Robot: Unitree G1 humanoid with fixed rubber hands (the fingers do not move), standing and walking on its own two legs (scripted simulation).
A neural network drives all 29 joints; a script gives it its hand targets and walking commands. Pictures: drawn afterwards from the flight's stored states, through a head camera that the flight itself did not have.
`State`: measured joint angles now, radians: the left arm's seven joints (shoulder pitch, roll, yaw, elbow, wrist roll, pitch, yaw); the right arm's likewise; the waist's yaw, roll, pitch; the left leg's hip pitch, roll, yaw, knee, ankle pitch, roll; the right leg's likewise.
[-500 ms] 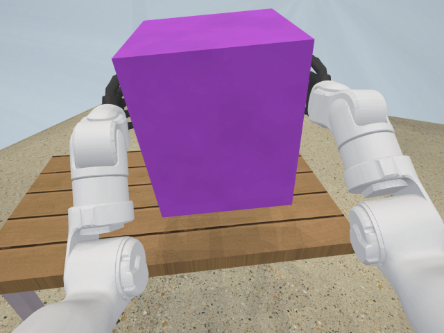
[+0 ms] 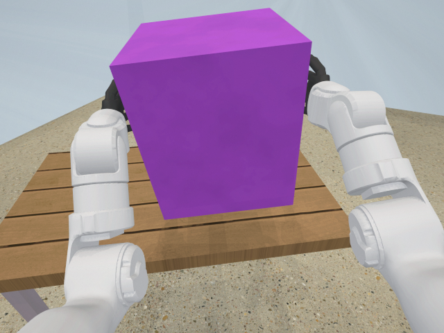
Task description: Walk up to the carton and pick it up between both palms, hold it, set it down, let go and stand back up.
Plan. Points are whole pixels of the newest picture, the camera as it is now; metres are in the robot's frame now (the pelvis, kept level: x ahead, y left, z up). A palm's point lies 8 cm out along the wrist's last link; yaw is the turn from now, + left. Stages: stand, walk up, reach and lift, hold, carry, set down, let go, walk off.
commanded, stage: hold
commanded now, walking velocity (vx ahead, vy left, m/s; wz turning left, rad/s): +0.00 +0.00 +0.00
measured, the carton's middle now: (216, 113) +0.41 +0.00 +0.27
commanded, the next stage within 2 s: set down in 1.72 s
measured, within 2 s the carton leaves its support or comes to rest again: neither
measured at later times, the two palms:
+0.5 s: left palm (114, 114) +0.37 +0.16 +0.30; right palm (316, 97) +0.37 -0.17 +0.31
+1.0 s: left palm (119, 118) +0.36 +0.15 +0.29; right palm (322, 95) +0.36 -0.17 +0.32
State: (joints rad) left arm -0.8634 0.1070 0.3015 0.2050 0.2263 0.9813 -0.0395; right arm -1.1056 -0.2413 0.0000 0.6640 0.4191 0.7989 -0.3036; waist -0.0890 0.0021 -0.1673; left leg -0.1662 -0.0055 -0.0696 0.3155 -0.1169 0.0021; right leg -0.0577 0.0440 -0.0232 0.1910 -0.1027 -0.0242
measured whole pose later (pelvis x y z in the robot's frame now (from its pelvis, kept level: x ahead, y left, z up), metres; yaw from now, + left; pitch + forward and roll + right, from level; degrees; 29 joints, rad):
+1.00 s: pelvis +0.00 +0.00 +0.00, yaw -1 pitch -2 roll -1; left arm -0.91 0.08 0.33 0.24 0.25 0.99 -0.03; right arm -1.14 -0.25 -0.02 0.72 0.40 0.79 -0.28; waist -0.09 -0.01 -0.15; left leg -0.16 -0.01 -0.06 0.31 -0.11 0.00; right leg -0.06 0.04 -0.01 0.21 -0.11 -0.02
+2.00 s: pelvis +0.00 +0.00 +0.00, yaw +0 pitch -3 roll -1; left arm -0.90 0.07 0.37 0.20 0.29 0.86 -0.06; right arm -1.05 -0.17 -0.11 0.64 0.27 0.61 -0.22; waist -0.09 -0.02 -0.07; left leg -0.12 -0.01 -0.06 0.28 -0.10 0.00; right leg -0.03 0.04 -0.02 0.19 -0.11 -0.03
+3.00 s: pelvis +0.00 +0.00 +0.00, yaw +1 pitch -4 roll -1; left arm -0.77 0.02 0.27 0.22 0.27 0.71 0.03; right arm -0.87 -0.10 -0.20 0.67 0.08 0.35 -0.09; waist -0.10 -0.06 0.02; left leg -0.10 -0.01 -0.06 0.28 -0.11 0.00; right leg -0.01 0.03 -0.06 0.21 -0.12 -0.03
